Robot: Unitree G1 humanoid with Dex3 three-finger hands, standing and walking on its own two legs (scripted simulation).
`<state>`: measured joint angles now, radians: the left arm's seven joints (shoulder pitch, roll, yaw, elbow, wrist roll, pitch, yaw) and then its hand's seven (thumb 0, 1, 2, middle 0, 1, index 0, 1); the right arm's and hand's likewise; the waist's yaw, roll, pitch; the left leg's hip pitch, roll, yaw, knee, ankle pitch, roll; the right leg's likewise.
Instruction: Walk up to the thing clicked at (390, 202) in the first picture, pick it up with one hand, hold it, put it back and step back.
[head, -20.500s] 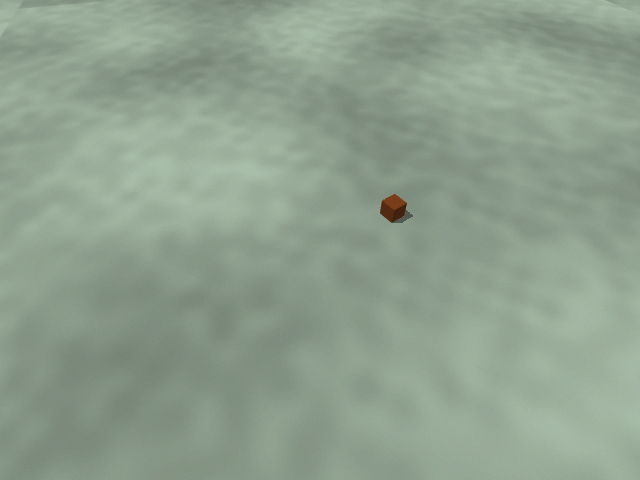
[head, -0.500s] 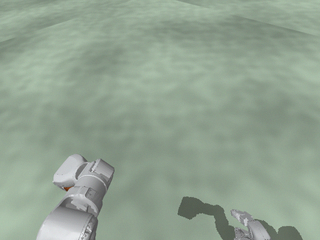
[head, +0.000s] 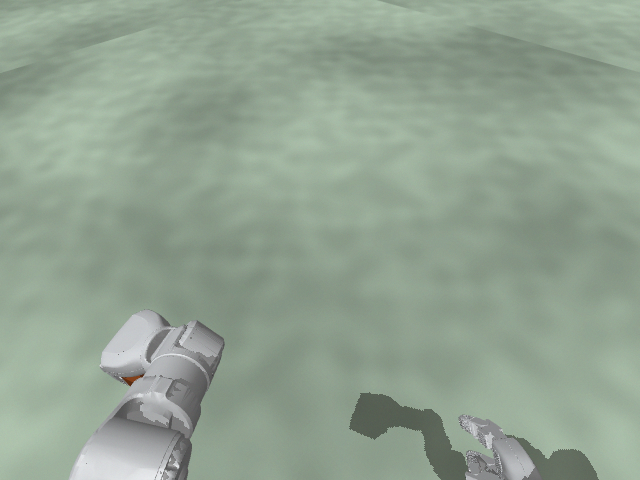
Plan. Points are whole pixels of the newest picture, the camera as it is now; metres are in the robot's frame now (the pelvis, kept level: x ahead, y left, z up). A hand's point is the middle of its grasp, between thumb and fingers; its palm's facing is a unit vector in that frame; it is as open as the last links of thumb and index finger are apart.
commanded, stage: hold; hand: left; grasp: from above
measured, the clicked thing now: (171, 373) +0.31 +0.23 -0.07
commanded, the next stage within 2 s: crouch in 0.08 s
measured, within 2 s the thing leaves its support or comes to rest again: neither
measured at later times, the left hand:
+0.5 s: hand (174, 377) +0.30 +0.22 -0.07, palm faces -0.25 -0.41 -0.88, open 10.7 cm
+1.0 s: hand (217, 411) +0.33 +0.22 -0.31, palm faces -0.13 -0.37 -0.92, open 10.6 cm
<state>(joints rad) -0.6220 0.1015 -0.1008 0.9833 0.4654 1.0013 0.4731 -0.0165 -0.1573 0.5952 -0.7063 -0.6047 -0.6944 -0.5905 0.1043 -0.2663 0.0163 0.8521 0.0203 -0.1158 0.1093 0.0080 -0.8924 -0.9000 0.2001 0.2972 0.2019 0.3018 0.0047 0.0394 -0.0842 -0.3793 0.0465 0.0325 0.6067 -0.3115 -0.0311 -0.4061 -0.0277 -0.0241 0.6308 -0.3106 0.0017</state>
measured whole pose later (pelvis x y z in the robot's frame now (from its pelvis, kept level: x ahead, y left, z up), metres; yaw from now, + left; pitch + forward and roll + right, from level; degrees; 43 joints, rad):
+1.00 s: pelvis -0.08 +0.00 -0.19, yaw -1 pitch +32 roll -1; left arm -0.98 0.29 0.24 1.48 0.51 0.58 0.80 -0.02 -0.11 0.54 -0.69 -0.59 -0.73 -0.48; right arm 0.13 -0.28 -0.03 0.93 -0.12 -0.17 0.17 0.00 -0.88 -0.89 0.20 0.30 0.20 0.30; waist -0.17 0.02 -0.18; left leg -1.56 0.08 -0.03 1.58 -0.57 -0.04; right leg -1.57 -0.01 -0.03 1.54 -0.53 -0.01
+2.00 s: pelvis -0.09 +0.01 -0.42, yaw -4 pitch +36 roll -4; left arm -1.33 0.63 0.42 1.71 0.68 0.50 0.72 -0.02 -0.15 0.56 -0.74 -0.56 -0.77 -0.45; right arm 0.15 -0.34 0.00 0.92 -0.18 -0.22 0.33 0.00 -0.91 -0.90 0.20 0.30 0.20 0.30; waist -0.30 0.06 0.02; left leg -2.29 0.05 -0.12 2.35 -0.69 -0.03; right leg -2.28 -0.01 -0.05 2.28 -0.62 0.01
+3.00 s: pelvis -0.10 +0.02 -0.44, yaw -9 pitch +32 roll -10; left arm -1.35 0.83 0.39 1.80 0.68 0.42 0.81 -0.03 -0.15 0.55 -0.74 -0.56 -0.77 -0.46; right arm 0.14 -0.38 0.19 0.81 -0.24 -0.25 0.48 0.00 -0.92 -0.90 0.20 0.30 0.20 0.30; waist -0.41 -0.03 0.19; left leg -2.32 0.04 -0.21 2.45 -0.70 -0.03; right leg -2.26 -0.01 -0.12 2.31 -0.61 0.03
